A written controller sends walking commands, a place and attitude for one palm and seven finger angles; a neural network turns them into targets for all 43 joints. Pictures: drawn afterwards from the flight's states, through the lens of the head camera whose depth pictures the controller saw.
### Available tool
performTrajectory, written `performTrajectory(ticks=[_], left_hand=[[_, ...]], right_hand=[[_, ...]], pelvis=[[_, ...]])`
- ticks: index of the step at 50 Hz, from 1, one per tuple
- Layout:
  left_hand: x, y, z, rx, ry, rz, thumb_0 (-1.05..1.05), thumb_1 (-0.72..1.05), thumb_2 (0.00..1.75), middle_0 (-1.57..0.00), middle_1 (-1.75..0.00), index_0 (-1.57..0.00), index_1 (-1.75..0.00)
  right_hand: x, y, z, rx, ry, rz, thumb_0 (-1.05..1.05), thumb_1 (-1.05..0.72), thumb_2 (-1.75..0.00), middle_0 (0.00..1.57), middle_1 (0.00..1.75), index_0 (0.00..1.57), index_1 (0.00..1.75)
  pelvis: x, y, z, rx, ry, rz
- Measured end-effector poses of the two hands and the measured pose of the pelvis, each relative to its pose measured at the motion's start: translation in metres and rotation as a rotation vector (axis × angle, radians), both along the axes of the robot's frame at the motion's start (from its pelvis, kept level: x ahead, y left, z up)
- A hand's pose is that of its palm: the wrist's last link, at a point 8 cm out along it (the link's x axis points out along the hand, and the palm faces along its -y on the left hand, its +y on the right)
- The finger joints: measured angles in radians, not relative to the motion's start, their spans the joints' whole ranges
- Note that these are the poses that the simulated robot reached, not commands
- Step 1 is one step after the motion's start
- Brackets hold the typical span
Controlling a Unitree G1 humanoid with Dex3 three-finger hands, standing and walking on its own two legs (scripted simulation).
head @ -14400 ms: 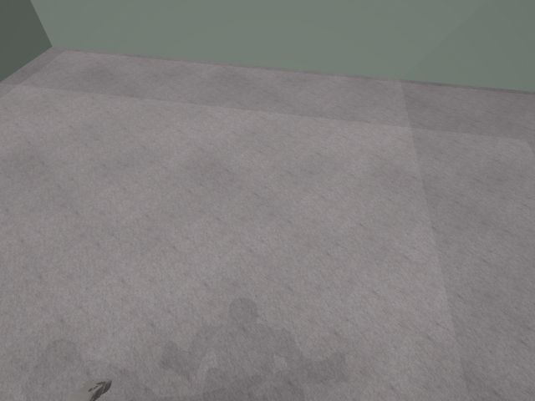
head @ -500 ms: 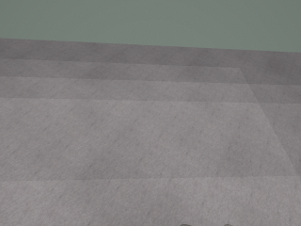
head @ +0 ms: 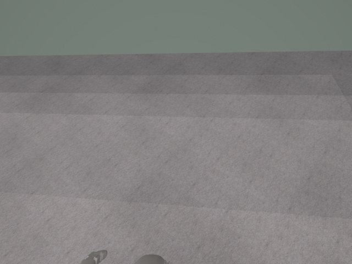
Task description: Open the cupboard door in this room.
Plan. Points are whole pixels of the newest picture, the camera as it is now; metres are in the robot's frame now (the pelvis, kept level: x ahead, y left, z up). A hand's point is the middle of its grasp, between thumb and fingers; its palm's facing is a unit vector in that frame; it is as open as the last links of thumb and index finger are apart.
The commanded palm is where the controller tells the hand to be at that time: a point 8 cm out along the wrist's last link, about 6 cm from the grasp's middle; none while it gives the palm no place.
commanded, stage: turn or walk to find it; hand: left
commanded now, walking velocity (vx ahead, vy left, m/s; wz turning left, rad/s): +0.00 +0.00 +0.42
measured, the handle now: out of the picture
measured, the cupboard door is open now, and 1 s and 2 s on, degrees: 0 0 0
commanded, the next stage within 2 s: none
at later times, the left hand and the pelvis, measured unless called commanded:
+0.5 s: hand out of the picture -0.05 +0.27 -0.18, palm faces +0.26 -0.93 -0.24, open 7.4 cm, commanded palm none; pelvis -0.02 +0.05 +0.00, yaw +12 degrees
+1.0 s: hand out of the picture -0.02 +0.20 -0.14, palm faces +0.40 -0.87 -0.29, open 7.4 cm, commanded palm none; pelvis -0.04 -0.01 +0.00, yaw +24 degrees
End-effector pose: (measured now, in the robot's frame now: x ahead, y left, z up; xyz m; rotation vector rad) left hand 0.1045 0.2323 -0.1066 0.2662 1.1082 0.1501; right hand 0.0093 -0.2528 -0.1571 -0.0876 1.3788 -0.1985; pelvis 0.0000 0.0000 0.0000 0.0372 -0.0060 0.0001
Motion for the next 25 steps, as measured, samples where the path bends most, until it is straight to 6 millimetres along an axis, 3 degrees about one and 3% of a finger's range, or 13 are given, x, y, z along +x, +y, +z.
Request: performTrajectory(ticks=[6, 10, 19, 22, 25], left_hand=[[-0.042, 0.0, -0.004, -0.016, 0.053, 0.09, 0.01, 0.9, 0.9, -0.2, -0.3, -0.2, -0.3], [-0.074, 0.01, -0.012, -0.028, 0.096, 0.157, 0.0, 0.91, 0.9, -0.2, -0.3, -0.2, -0.3], [-0.156, 0.059, -0.051, -0.07, 0.226, 0.313, 0.01, 0.91, 0.9, -0.2, -0.3, -0.2, -0.3], [-0.169, 0.071, -0.049, -0.071, 0.264, 0.338, 0.01, 0.91, 0.9, -0.2, -0.3, -0.2, -0.3], [-0.169, 0.08, -0.042, -0.076, 0.244, 0.353, 0.01, 0.91, 0.9, -0.2, -0.3, -0.2, -0.3]], right_hand=[[0.012, -0.008, 0.006, -0.013, 0.014, 0.069, 0.01, -0.91, -0.9, 0.19, 0.3, 0.2, 0.3], [0.032, -0.002, 0.011, -0.032, 0.007, 0.133, 0.01, -0.91, -0.9, 0.19, 0.3, 0.2, 0.3], [0.107, 0.053, 0.024, -0.087, -0.17, 0.308, 0.01, -0.91, -0.9, 0.19, 0.3, 0.2, 0.3], [0.118, 0.073, 0.036, -0.087, -0.221, 0.341, 0.01, -0.91, -0.9, 0.19, 0.3, 0.2, 0.3], [0.121, 0.086, 0.043, -0.085, -0.235, 0.366, 0.01, -0.91, -0.9, 0.19, 0.3, 0.2, 0.3]], pelvis=[[-0.002, -0.003, 0.003, 0.003, -0.002, 0.066], [-0.005, 0.002, 0.002, -0.002, 0.001, 0.103], [-0.016, 0.038, -0.014, -0.028, -0.003, 0.178], [-0.019, 0.046, -0.009, -0.041, -0.008, 0.184], [-0.021, 0.051, -0.001, -0.056, -0.009, 0.21]])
